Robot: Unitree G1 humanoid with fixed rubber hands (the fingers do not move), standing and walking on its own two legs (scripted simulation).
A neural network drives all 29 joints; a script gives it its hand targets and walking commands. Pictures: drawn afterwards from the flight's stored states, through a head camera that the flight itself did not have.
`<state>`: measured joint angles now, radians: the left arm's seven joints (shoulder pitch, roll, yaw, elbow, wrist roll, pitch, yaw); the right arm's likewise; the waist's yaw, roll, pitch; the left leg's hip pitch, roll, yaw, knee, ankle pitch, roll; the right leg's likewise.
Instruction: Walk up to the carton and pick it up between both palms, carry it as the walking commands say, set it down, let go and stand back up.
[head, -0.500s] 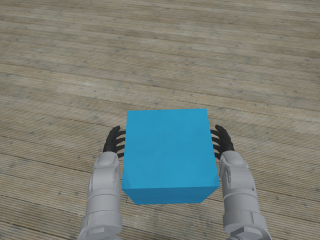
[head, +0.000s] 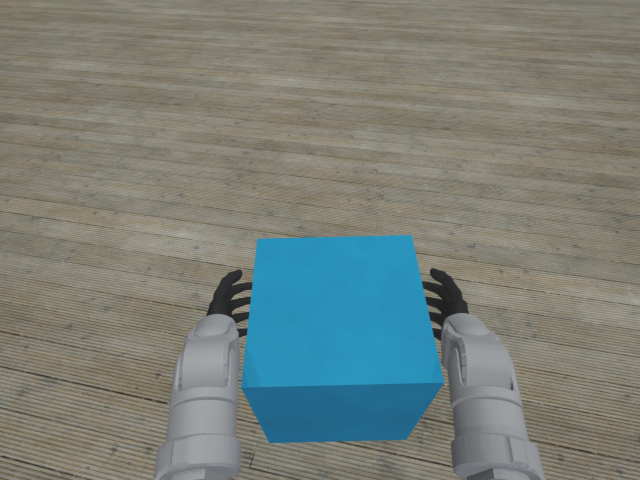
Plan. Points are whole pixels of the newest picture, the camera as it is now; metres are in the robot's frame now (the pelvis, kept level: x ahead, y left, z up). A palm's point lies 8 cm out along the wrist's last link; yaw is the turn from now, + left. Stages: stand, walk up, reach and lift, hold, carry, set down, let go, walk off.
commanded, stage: reach and lift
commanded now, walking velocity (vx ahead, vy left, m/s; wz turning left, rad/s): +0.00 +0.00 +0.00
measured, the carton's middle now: (336, 345) +0.32 +0.00 -0.02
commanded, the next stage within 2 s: hold in 1.16 s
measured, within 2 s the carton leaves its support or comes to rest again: neither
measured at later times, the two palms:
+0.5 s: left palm (216, 330) +0.30 +0.15 +0.05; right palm (448, 327) +0.30 -0.15 +0.05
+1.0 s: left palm (218, 339) +0.29 +0.15 +0.05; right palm (454, 335) +0.29 -0.15 +0.05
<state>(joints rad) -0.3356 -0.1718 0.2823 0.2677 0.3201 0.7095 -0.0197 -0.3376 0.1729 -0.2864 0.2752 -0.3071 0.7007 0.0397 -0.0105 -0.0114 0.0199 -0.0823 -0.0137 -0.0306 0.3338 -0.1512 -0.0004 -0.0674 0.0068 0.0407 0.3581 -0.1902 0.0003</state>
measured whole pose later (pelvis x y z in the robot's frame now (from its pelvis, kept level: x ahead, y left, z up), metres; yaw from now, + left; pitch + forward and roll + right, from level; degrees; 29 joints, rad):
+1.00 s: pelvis +0.00 +0.00 +0.00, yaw +0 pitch -8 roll +0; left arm -0.25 -0.15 0.20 0.19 0.29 0.77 -0.01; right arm -0.26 0.15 -0.20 0.20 -0.28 0.76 0.02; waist 0.00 -0.01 0.03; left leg -0.05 -0.01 -0.03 0.34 -0.17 0.00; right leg -0.02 0.01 0.04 0.36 -0.20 0.00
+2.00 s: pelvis +0.00 +0.00 +0.00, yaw +0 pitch -8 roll +0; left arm -0.23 -0.15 0.18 0.17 0.28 0.78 0.00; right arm -0.24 0.15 -0.19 0.18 -0.27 0.77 0.02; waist 0.00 -0.01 0.04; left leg -0.04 -0.01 -0.03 0.35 -0.16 0.00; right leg -0.03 0.01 0.05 0.36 -0.20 0.00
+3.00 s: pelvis -0.19 -0.02 -0.01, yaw +0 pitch +4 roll +3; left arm -0.19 -0.14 0.13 -0.34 0.12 1.23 0.07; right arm -0.20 0.14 -0.11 -0.35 -0.11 1.24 -0.10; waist -0.01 0.01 -0.11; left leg -0.46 -0.03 0.01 0.98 -0.46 -0.03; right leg -0.44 -0.04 -0.08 0.50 -0.14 -0.06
